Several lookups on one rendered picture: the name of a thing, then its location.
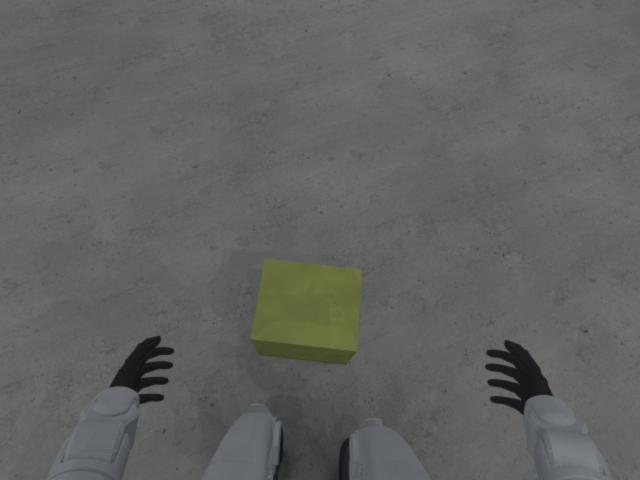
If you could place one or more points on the left robot shin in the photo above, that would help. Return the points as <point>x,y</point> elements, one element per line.
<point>262,409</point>

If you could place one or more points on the left robot forearm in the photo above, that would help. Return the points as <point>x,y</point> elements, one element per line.
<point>99,446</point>

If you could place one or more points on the robot left thigh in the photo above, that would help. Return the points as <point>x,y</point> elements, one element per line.
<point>250,446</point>

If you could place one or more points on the carton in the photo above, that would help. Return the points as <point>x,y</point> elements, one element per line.
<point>307,312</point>

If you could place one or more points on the robot right hand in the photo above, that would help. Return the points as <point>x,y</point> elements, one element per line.
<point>527,373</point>

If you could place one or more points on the right robot forearm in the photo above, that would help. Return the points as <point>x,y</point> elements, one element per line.
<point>559,443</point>

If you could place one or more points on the robot left hand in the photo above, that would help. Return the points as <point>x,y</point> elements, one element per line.
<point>129,375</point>

